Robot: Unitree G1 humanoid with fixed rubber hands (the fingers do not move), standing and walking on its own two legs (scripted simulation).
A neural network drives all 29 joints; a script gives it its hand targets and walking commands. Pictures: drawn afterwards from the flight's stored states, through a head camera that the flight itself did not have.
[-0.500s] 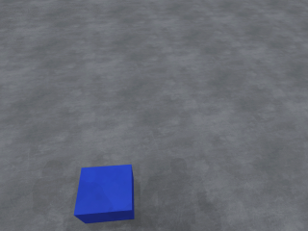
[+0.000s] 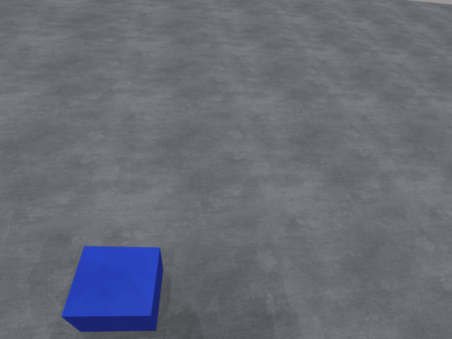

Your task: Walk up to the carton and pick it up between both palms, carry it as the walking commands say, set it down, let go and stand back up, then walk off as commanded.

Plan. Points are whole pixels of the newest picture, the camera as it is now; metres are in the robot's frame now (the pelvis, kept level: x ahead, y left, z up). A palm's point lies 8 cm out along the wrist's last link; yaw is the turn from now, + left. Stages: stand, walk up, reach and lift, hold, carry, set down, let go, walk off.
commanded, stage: walk off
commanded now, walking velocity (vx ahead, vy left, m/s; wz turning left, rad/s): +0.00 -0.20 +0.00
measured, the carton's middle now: (120, 289) +0.43 +0.32 -0.67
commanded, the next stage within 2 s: none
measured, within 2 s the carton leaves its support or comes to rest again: neither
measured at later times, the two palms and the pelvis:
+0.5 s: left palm out of the picture +0.06 +0.11 -0.12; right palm out of the picture +0.04 -0.42 -0.14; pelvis -0.01 -0.15 +0.00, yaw +0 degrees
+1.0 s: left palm out of the picture +0.06 +0.00 -0.14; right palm out of the picture -0.02 -0.53 -0.12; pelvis -0.01 -0.25 +0.00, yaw -1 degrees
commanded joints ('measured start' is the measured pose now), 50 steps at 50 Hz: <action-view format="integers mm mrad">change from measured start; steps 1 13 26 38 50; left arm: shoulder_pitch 51 80 5 28 -48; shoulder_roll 92 84 96 96 69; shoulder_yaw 38 27 -10 36 17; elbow -27 -53 -77 -46 -111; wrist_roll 1 -6 2 2 -16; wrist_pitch -3 1 -29 -8 9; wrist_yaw -19 -33 31 -15 -39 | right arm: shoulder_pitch -14 26 -7 -6 68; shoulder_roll -157 -279 -95 -168 -278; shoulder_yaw -38 -97 -33 -39 -100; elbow -42 -27 -49 -44 -16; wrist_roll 1 -9 7 4 -18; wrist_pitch -22 3 30 -20 -4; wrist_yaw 3 21 11 0 22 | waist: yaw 14 18 31 21 -45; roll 181 237 -119 162 325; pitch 13 -25 -19 55 9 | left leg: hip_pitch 41 -63 -230 11 5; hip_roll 255 246 -16 291 279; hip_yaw -181 -135 -36 -240 -167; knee -197 -30 413 -232 -158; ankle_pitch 383 344 -234 321 365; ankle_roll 110 29 -20 115 75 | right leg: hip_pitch -94 306 274 -109 114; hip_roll -52 -94 -297 -62 -121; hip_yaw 89 -120 97 106 -90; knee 130 -650 -697 112 -408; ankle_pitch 61 148 405 44 16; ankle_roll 63 23 -240 25 63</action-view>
